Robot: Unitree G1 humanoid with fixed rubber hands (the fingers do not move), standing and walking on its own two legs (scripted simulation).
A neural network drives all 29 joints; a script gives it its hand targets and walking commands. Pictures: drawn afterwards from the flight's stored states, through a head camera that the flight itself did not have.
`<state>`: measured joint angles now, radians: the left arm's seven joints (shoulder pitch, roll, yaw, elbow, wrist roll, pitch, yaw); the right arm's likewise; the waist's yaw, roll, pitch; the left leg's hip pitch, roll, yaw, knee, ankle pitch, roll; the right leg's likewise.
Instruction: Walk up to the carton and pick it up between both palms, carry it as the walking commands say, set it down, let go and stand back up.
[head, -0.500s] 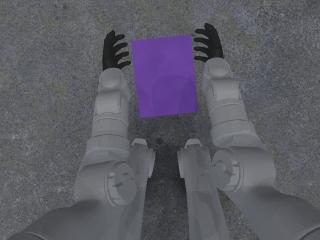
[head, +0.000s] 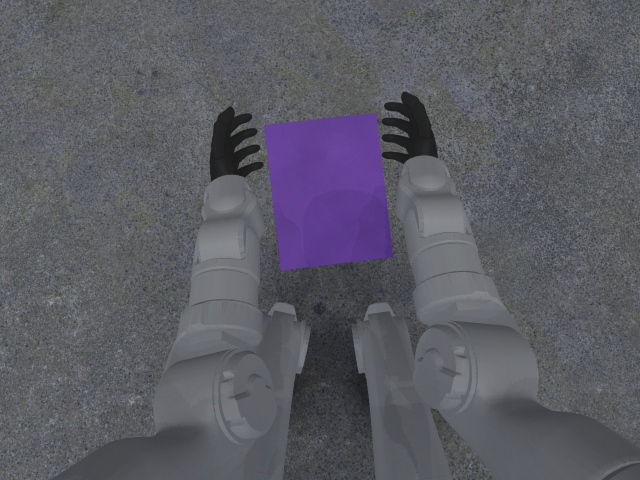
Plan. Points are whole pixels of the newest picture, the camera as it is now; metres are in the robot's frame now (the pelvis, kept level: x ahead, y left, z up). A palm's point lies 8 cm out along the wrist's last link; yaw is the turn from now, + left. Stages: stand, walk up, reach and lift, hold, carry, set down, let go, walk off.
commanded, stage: reach and lift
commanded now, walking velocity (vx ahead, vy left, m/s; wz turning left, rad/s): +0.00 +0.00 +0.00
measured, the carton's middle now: (326, 197) +0.45 +0.01 -0.17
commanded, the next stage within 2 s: none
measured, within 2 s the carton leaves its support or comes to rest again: neither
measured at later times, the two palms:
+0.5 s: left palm (211, 169) +0.42 +0.12 +0.02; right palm (435, 149) +0.45 -0.10 +0.01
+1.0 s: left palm (182, 149) +0.41 +0.12 +0.09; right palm (461, 137) +0.43 -0.11 +0.08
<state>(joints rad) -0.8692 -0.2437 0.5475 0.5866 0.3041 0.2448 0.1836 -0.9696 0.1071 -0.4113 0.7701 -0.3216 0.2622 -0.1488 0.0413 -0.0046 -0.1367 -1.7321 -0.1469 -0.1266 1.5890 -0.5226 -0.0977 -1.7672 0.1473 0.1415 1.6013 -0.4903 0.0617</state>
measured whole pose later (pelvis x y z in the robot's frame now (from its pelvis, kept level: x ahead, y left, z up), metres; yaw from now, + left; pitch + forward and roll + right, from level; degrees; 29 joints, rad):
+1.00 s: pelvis +0.03 +0.00 +0.12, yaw +0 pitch +26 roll +1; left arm -0.62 -0.28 0.48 0.56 0.32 0.22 0.15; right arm -0.67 0.20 -0.38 0.67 -0.33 0.23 -0.14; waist 0.04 -0.01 -0.12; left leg -1.15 -0.12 -0.17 1.10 -0.41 -0.07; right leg -1.18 0.12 0.15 1.12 -0.39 0.03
